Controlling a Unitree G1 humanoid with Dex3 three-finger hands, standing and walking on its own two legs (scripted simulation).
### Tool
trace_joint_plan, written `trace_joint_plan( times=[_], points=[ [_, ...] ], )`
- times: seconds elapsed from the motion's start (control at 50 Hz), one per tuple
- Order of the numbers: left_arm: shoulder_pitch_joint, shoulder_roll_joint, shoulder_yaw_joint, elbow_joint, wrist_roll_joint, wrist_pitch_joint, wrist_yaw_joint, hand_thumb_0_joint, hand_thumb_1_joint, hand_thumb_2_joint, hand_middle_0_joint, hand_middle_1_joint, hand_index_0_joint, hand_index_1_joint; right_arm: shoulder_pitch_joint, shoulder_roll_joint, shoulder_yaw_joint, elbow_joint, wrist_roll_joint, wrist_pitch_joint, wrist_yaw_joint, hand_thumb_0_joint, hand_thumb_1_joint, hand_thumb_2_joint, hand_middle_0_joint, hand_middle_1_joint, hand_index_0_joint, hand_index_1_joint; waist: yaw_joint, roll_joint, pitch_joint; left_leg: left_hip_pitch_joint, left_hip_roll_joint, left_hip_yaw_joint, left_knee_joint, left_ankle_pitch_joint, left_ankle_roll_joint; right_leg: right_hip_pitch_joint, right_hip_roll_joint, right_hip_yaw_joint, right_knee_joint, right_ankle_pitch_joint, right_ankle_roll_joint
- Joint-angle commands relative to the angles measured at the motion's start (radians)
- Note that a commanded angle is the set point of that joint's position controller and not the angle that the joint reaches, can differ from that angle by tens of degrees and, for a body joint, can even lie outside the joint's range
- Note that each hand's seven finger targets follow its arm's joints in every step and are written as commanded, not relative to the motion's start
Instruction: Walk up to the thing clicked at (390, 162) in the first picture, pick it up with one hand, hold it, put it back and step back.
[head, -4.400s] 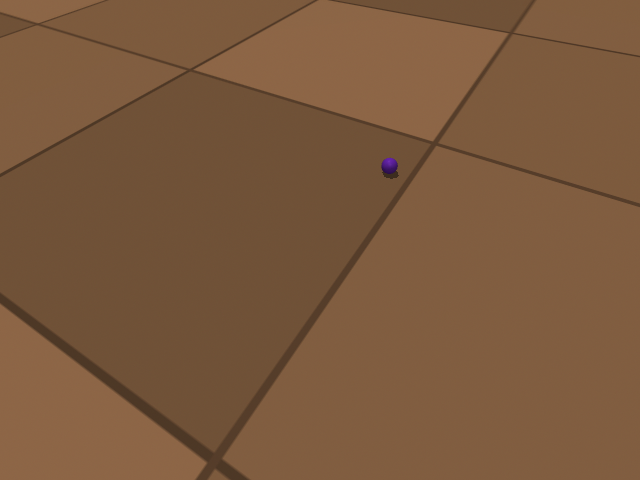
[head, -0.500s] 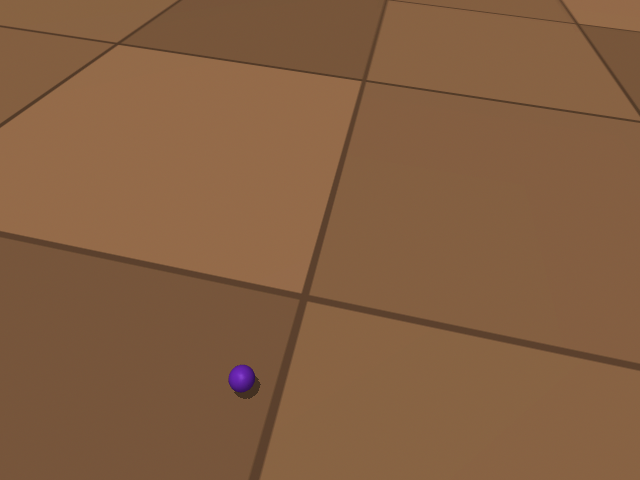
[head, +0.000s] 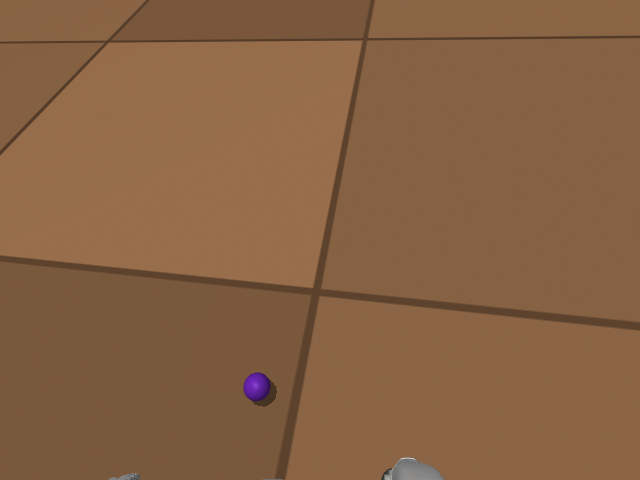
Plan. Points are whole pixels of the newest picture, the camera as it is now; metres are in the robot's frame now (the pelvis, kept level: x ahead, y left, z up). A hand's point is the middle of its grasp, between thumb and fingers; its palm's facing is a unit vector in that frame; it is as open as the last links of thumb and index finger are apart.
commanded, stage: walk up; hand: left
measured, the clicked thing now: (257, 386) +0.45 +0.27 -0.72
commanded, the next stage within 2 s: none
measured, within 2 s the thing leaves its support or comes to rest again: neither
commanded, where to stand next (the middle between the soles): +0.09 +0.02 m, yaw +1 degrees
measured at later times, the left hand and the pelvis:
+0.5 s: hand out of the picture +0.09 +0.27 -0.14, palm faces +0.03 -0.95 -0.32, open 7.4 cm; pelvis +0.02 +0.02 +0.02, yaw +2 degrees
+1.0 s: hand out of the picture +0.10 +0.27 -0.13, palm faces +0.07 -0.94 -0.34, open 7.4 cm; pelvis +0.04 +0.01 +0.02, yaw +4 degrees
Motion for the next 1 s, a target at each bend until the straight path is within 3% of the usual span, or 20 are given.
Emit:
trace_joint_plan(
  times=[0.0,0.06,0.1,0.14,0.16,0.18,0.2,0.22,0.24,0.3,0.32,0.4,0.48,0.58,0.66,0.7,0.8,0.98],
  points=[
    [-0.015,0.288,0.074,-0.049,0.007,-0.010,0.026,0.000,0.900,0.900,-0.200,-0.300,-0.200,-0.300,0.122,-0.179,-0.053,0.030,-0.007,0.001,-0.010,0.000,-0.900,-0.900,0.200,0.300,0.200,0.300,0.000,-0.287,-0.213,-0.049,0.020,-0.031,-0.011,0.084,-0.011,0.153,-0.210,0.290,-0.273,-0.097,-0.139],
    [-0.033,0.283,0.076,-0.038,0.007,0.002,0.025,0.000,0.900,0.900,-0.200,-0.300,-0.200,-0.300,0.093,-0.174,-0.050,0.063,-0.019,-0.001,-0.006,0.000,-0.900,-0.900,0.200,0.300,0.200,0.300,0.012,-0.273,-0.220,-0.010,-0.002,-0.007,-0.114,0.116,-0.018,0.130,-0.191,0.252,-0.274,-0.149,-0.133],
    [-0.076,0.282,0.076,-0.034,0.000,0.011,0.021,0.000,0.900,0.900,-0.200,-0.300,-0.200,-0.300,0.093,-0.167,-0.051,0.092,-0.026,-0.007,-0.005,0.000,-0.900,-0.900,0.200,0.300,0.200,0.300,-0.006,-0.259,-0.212,0.052,-0.013,0.019,-0.222,0.192,-0.014,0.079,-0.191,0.228,-0.261,-0.222,-0.124],
    [-0.093,0.255,0.066,-0.026,-0.011,0.020,0.017,0.000,0.900,0.900,-0.200,-0.300,-0.200,-0.300,0.089,-0.179,-0.056,0.111,-0.037,-0.017,-0.006,0.000,-0.900,-0.900,0.200,0.300,0.200,0.300,-0.015,-0.193,-0.191,0.134,0.002,-0.006,-0.330,0.290,-0.001,-0.011,-0.178,0.203,-0.244,-0.296,-0.079],
    [-0.092,0.234,0.057,-0.028,-0.016,0.022,0.015,0.000,0.900,0.900,-0.200,-0.300,-0.200,-0.300,0.070,-0.212,-0.064,0.105,-0.050,-0.019,-0.007,0.000,-0.900,-0.900,0.200,0.300,0.200,0.300,-0.016,-0.116,-0.174,0.128,0.073,-0.119,-0.398,0.246,0.024,-0.059,-0.148,0.178,-0.218,-0.332,-0.040],
    [-0.102,0.212,0.052,-0.011,-0.023,0.024,0.013,0.000,0.900,0.900,-0.200,-0.300,-0.200,-0.300,-0.002,-0.240,-0.065,0.091,-0.043,-0.022,-0.002,0.000,-0.900,-0.900,0.200,0.300,0.200,0.300,0.006,-0.035,-0.135,-0.007,0.131,-0.234,-0.482,0.034,0.055,-0.003,-0.082,0.122,-0.199,-0.356,-0.001],
    [-0.105,0.229,0.056,0.015,-0.018,0.023,0.009,0.000,0.900,0.900,-0.200,-0.300,-0.200,-0.300,-0.079,-0.241,-0.058,0.087,-0.035,-0.023,0.003,0.000,-0.900,-0.900,0.200,0.300,0.200,0.300,0.026,-0.029,-0.087,-0.133,0.147,-0.237,-0.520,-0.092,0.070,0.088,-0.046,0.097,-0.167,-0.332,0.007],
    [-0.097,0.231,0.059,0.034,-0.014,0.016,0.008,0.000,0.900,0.900,-0.200,-0.300,-0.200,-0.300,-0.090,-0.220,-0.045,0.093,-0.034,-0.021,0.007,0.000,-0.900,-0.900,0.200,0.300,0.200,0.300,0.042,-0.029,-0.076,-0.178,0.132,-0.202,-0.512,-0.077,0.054,0.171,-0.052,0.097,-0.183,-0.283,0.000],
    [-0.090,0.233,0.058,0.037,-0.012,0.010,0.005,0.000,0.900,0.900,-0.200,-0.300,-0.200,-0.300,-0.085,-0.195,-0.035,0.100,-0.038,-0.025,0.008,0.000,-0.900,-0.900,0.200,0.300,0.200,0.300,0.041,-0.037,-0.090,-0.146,0.104,-0.161,-0.496,0.025,0.040,0.181,-0.070,0.121,-0.196,-0.225,-0.010],
    [-0.100,0.222,0.050,0.072,-0.022,0.002,0.007,0.000,0.900,0.900,-0.200,-0.300,-0.200,-0.300,-0.072,-0.193,-0.027,0.127,-0.032,-0.046,0.004,0.000,-0.900,-0.900,0.200,0.300,0.200,0.300,0.028,0.014,-0.163,-0.025,0.113,-0.153,-0.484,0.335,0.022,0.230,-0.069,0.081,-0.183,0.012,-0.014],
    [-0.102,0.220,0.045,0.085,-0.022,0.002,0.008,0.000,0.900,0.900,-0.200,-0.300,-0.200,-0.300,-0.089,-0.200,-0.027,0.127,-0.029,-0.046,0.005,0.000,-0.900,-0.900,0.200,0.300,0.200,0.300,0.029,0.030,-0.170,-0.011,0.115,-0.149,-0.480,0.366,0.022,0.240,-0.069,0.068,-0.192,0.047,-0.007],
    [-0.122,0.226,0.036,0.118,-0.022,0.006,0.004,0.000,0.900,0.900,-0.200,-0.300,-0.200,-0.300,-0.106,-0.195,-0.025,0.140,-0.026,-0.033,0.001,0.000,-0.900,-0.900,0.200,0.300,0.200,0.300,0.024,0.018,-0.137,-0.013,0.116,-0.138,-0.524,0.245,0.022,0.239,-0.075,0.075,-0.239,-0.037,0.000],
    [-0.129,0.223,0.030,0.147,-0.025,0.007,0.003,0.000,0.900,0.900,-0.200,-0.300,-0.200,-0.300,-0.110,-0.197,-0.024,0.155,-0.024,-0.031,0.000,0.000,-0.900,-0.900,0.200,0.300,0.200,0.300,0.023,-0.001,-0.131,0.017,0.118,-0.139,-0.541,0.296,0.017,0.248,-0.080,0.076,-0.265,-0.004,0.004],
    [-0.120,0.219,0.028,0.181,-0.023,0.002,0.005,0.000,0.900,0.900,-0.200,-0.300,-0.200,-0.300,-0.125,-0.190,-0.027,0.161,-0.015,-0.028,-0.003,0.000,-0.900,-0.900,0.200,0.300,0.200,0.300,0.016,-0.045,-0.178,0.097,0.111,-0.116,-0.514,0.440,0.014,0.279,-0.096,0.070,-0.282,0.113,0.010],
    [-0.139,0.224,0.028,0.187,-0.017,0.000,0.008,0.000,0.900,0.900,-0.200,-0.300,-0.200,-0.300,-0.133,-0.183,-0.031,0.167,-0.016,-0.018,0.000,0.000,-0.900,-0.900,0.200,0.300,0.200,0.300,0.004,-0.079,-0.140,0.107,0.096,-0.115,-0.522,0.386,0.012,0.237,-0.107,0.089,-0.328,0.008,0.013],
    [-0.146,0.223,0.031,0.186,-0.015,-0.002,0.009,0.000,0.900,0.900,-0.200,-0.300,-0.200,-0.300,-0.128,-0.179,-0.032,0.173,-0.016,-0.017,0.001,0.000,-0.900,-0.900,0.200,0.300,0.200,0.300,0.000,-0.092,-0.163,0.122,0.096,-0.115,-0.523,0.409,0.011,0.248,-0.110,0.088,-0.331,0.012,0.012],
    [-0.134,0.215,0.034,0.192,-0.014,-0.006,0.012,0.000,0.900,0.900,-0.200,-0.300,-0.200,-0.300,-0.150,-0.174,-0.032,0.175,-0.014,-0.017,0.001,0.000,-0.900,-0.900,0.200,0.300,0.200,0.300,0.007,-0.085,-0.216,0.153,0.103,-0.113,-0.529,0.496,0.004,0.304,-0.116,0.068,-0.308,0.145,0.018],
    [-0.136,0.215,0.042,0.180,-0.013,-0.003,0.016,0.000,0.900,0.900,-0.200,-0.300,-0.200,-0.300,-0.159,-0.164,-0.030,0.177,-0.017,-0.013,0.000,0.000,-0.900,-0.900,0.200,0.300,0.200,0.300,0.011,-0.075,-0.206,0.145,0.097,-0.106,-0.537,0.524,-0.003,0.325,-0.119,0.063,-0.311,0.166,0.022]
  ],
)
